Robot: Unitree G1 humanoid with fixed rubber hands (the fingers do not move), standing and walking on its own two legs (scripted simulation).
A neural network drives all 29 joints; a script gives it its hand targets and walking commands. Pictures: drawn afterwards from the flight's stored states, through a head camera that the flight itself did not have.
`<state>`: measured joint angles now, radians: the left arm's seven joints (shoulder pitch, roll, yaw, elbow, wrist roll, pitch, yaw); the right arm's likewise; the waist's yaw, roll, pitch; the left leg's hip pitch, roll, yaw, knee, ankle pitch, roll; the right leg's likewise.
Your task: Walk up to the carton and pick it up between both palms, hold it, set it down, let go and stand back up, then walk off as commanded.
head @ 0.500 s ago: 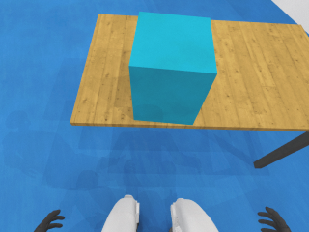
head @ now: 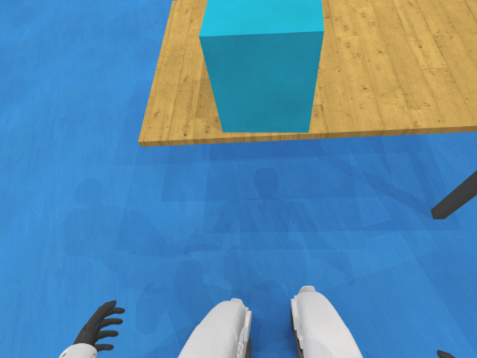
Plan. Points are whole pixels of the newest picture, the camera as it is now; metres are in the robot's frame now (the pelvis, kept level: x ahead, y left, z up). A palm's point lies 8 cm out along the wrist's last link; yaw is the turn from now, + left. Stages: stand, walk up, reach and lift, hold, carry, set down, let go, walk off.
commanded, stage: walk off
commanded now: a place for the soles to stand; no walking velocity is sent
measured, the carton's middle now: (265, 56) +0.67 +0.00 +0.04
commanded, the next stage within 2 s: none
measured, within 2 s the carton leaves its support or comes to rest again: neither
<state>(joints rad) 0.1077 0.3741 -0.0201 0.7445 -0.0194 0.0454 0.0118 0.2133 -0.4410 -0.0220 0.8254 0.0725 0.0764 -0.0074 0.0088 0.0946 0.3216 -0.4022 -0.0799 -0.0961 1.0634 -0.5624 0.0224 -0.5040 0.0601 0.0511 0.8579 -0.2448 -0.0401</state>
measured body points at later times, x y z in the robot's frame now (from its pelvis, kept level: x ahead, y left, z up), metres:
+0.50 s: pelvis -0.14 -0.03 +0.00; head -0.07 -0.01 +0.44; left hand -0.05 +0.29 -0.13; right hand -0.01 -0.36 -0.09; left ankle +0.03 +0.11 -0.68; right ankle -0.12 -0.12 -0.68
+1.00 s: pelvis -0.28 -0.03 +0.01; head -0.27 -0.05 +0.46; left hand -0.13 +0.27 -0.07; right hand -0.32 -0.36 -0.11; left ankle -0.25 +0.09 -0.68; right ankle -0.13 -0.12 -0.68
